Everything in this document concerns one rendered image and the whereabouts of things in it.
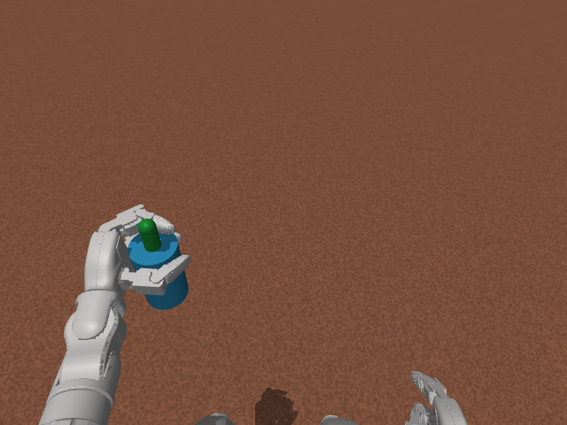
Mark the left robot hand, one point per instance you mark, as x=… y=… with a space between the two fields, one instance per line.
x=109 y=267

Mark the left robot arm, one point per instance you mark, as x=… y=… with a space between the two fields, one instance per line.
x=84 y=389

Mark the bottle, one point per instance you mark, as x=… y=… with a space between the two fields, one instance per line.
x=150 y=249

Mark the right robot hand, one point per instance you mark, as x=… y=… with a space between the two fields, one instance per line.
x=446 y=410

